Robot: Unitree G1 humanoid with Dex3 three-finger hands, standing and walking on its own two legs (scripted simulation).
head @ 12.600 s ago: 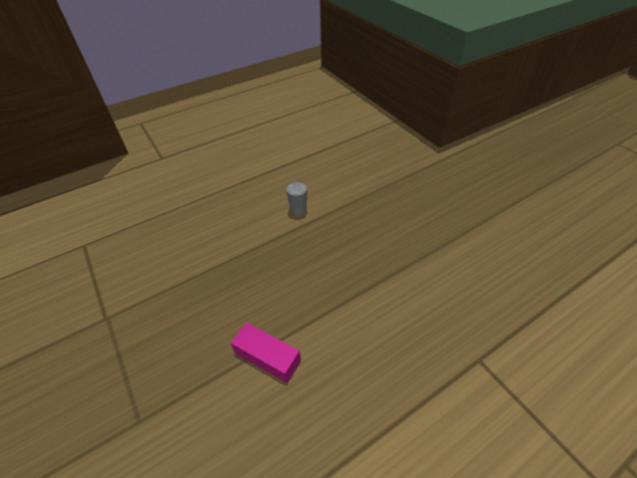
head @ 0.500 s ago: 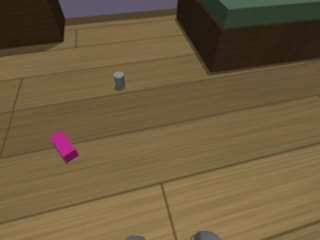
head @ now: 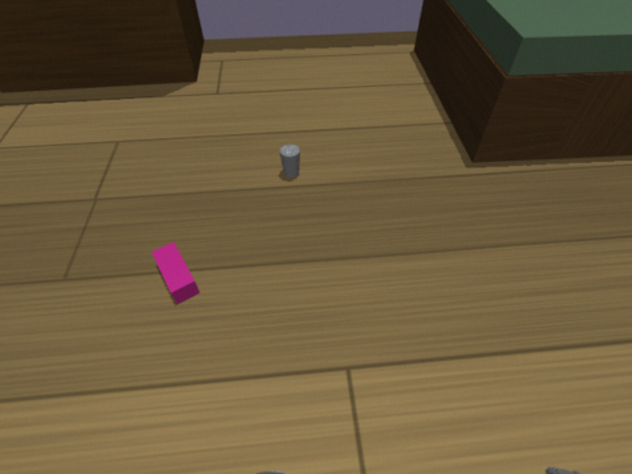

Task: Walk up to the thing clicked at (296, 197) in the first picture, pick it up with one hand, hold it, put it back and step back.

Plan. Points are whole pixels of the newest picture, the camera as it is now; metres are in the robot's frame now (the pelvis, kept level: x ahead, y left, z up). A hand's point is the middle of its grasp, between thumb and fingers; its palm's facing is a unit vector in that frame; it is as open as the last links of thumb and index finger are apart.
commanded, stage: walk up
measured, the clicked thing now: (290, 162) +1.49 +0.18 -0.68
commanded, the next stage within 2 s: stand in 0.48 s
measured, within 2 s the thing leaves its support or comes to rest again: neither
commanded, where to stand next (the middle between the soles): +0.06 -0.03 m, yaw +0 degrees
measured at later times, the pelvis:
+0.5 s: pelvis +0.01 -0.01 +0.03, yaw +2 degrees
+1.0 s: pelvis +0.01 -0.02 +0.04, yaw +0 degrees
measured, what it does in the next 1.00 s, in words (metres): stands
